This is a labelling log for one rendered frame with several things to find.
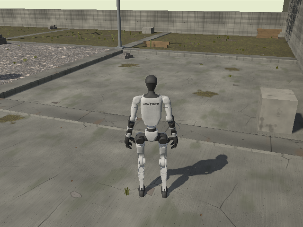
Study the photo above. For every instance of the right robot forearm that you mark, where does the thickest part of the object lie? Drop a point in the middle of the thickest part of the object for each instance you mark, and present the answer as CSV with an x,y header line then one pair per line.
x,y
172,127

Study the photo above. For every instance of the robot left thigh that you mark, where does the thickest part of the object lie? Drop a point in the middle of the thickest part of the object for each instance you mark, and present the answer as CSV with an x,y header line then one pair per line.
x,y
140,143

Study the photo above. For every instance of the left robot forearm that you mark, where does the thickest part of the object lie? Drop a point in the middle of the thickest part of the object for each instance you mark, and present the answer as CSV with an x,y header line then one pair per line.
x,y
129,128

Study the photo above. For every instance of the robot right upper arm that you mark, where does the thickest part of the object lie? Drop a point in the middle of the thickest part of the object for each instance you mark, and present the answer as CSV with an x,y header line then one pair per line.
x,y
168,109

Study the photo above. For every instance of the robot left hand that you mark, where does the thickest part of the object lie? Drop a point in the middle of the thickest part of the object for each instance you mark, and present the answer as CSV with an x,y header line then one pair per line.
x,y
128,143

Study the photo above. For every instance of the robot right hand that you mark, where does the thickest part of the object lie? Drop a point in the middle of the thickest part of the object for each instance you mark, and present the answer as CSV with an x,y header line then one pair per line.
x,y
175,141

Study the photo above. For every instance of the right robot shin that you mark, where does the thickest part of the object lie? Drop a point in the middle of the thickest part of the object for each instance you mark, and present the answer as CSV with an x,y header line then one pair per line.
x,y
163,173

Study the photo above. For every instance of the robot left upper arm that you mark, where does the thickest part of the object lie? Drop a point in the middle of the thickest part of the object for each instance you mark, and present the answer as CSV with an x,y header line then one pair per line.
x,y
134,108

